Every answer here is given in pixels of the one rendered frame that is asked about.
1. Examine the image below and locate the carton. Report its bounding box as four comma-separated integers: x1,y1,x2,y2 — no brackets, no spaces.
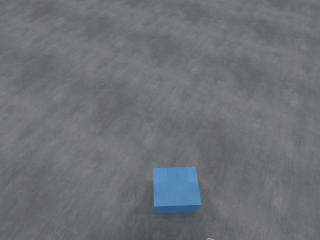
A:
153,167,202,215

